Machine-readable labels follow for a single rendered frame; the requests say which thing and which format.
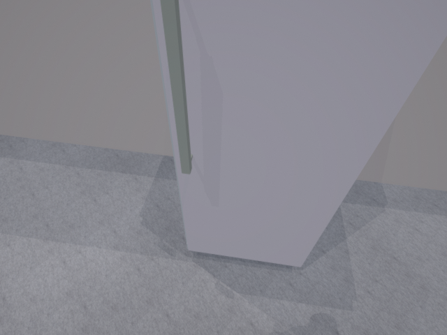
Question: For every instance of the handle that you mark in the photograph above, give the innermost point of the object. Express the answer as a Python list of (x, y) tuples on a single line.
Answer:
[(173, 37)]

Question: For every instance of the fridge door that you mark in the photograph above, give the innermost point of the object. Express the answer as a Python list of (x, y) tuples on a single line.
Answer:
[(287, 101)]

